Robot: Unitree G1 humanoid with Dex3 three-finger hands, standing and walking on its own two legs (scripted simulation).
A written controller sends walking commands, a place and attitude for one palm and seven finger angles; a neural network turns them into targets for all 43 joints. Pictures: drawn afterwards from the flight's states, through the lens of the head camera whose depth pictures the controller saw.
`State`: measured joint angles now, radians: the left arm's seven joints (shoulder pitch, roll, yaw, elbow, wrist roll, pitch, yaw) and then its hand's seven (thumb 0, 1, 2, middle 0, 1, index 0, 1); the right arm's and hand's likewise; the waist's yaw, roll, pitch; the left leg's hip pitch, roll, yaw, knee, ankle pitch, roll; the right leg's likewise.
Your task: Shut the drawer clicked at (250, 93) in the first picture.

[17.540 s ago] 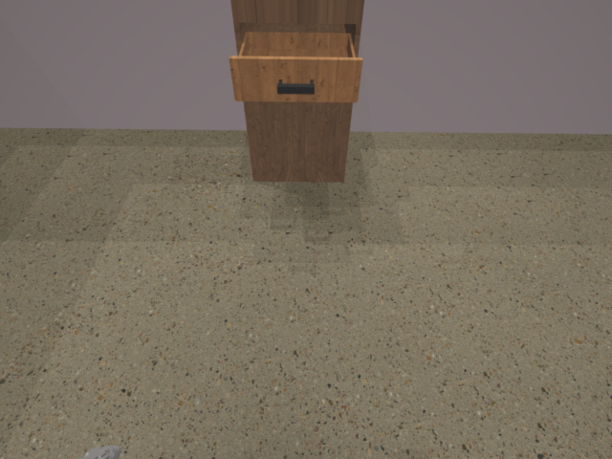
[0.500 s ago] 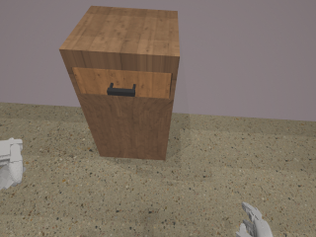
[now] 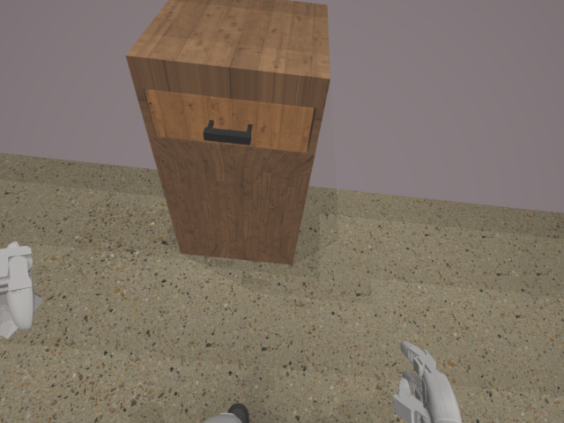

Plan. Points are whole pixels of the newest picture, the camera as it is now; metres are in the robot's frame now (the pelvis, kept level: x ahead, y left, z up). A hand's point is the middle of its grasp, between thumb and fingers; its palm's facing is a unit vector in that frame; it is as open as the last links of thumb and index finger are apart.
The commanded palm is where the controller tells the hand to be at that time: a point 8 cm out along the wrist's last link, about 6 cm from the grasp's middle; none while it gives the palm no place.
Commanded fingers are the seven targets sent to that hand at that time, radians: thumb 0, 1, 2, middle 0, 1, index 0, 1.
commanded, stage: stop stepping back and stand still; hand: left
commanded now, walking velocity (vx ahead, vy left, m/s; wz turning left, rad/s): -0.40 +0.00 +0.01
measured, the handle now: (229, 131) +0.77 +0.21 -0.08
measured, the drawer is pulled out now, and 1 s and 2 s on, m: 0.00 0.00 0.00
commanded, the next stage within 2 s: let the arm hang, fingers relaxed in 1.28 s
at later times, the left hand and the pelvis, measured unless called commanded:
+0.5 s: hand out of the picture +0.13 +0.26 +0.18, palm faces +0.34 -0.83 -0.45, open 3.2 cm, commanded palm +0.07 +0.31 +0.19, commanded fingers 0.00 0.90 0.90 -1.40 -1.60 -1.40 -1.60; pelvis -0.06 +0.03 +0.00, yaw +0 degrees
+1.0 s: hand out of the picture +0.12 +0.27 +0.18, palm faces +0.33 -0.80 -0.50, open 3.2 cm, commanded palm +0.07 +0.31 +0.19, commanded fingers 0.00 0.90 0.90 -1.40 -1.60 -1.40 -1.60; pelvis -0.07 +0.03 +0.01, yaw -1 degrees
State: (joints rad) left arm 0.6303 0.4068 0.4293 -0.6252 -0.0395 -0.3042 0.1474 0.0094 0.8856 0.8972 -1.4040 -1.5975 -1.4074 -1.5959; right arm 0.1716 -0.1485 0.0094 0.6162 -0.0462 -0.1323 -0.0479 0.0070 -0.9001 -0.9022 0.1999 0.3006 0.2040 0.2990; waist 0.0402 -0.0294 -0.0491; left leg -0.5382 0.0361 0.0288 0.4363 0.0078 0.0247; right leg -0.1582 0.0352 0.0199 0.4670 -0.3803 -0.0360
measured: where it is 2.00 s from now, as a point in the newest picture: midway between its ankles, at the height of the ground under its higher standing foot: outside the picture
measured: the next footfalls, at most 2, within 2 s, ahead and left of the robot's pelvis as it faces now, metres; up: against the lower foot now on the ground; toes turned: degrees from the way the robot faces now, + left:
right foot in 0.48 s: -0.02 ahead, -0.05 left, +0.00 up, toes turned -3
left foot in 0.66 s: +0.00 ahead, +0.16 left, +0.00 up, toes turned +1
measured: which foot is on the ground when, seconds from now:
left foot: down 0.00-0.48, up 0.50-0.64, down 0.66-1.00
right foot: down 0.00-0.34, up 0.36-0.46, down 0.48-1.00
